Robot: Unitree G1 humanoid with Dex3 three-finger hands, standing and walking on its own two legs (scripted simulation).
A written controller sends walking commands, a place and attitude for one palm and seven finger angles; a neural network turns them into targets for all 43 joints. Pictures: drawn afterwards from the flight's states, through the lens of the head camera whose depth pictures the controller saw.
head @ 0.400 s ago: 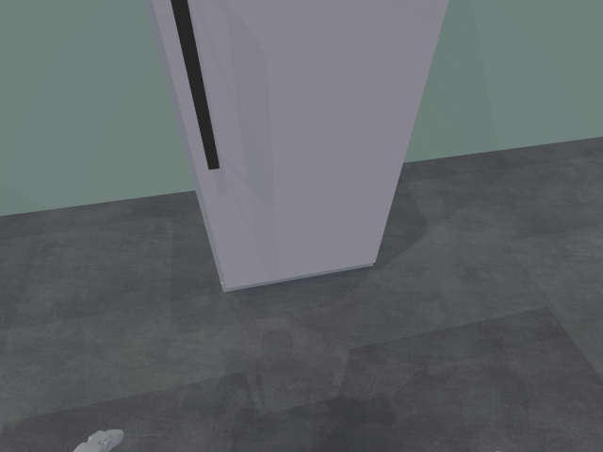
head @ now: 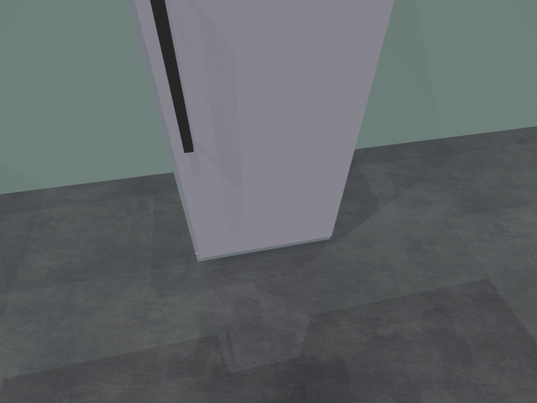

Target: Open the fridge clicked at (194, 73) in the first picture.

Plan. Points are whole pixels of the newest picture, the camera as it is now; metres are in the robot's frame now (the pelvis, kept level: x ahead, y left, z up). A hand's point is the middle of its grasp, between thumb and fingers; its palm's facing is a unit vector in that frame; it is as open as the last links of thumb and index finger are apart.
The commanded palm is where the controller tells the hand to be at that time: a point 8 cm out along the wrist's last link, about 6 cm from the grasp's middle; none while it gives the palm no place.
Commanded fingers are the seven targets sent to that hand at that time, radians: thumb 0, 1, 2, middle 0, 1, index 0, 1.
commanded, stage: stand and wait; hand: left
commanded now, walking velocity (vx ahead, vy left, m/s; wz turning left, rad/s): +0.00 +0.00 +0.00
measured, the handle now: (171, 65) +0.75 +0.27 +0.15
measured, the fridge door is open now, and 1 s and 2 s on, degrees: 0 0 0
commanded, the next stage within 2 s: look at it before walking up in 0.48 s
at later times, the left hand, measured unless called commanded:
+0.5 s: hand out of the picture +0.07 +0.23 -0.15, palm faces -0.04 -0.94 -0.34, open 7.4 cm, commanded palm none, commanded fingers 0.00 0.90 0.90 -0.20 -0.30 -0.20 -0.30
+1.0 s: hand out of the picture +0.07 +0.24 -0.15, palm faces -0.03 -0.94 -0.33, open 7.4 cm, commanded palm none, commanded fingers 0.00 0.90 0.90 -0.20 -0.30 -0.20 -0.30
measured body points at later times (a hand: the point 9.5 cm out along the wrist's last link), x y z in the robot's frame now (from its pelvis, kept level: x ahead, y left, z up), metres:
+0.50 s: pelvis -0.01 -0.01 +0.00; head -0.01 -0.02 +0.45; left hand +0.07 +0.28 -0.13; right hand +0.06 -0.31 -0.13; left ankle +0.00 +0.11 -0.74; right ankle +0.00 -0.13 -0.74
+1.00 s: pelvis +0.00 -0.01 +0.00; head +0.00 -0.01 +0.45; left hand +0.07 +0.28 -0.13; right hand +0.08 -0.31 -0.13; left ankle +0.00 +0.11 -0.74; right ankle +0.00 -0.13 -0.74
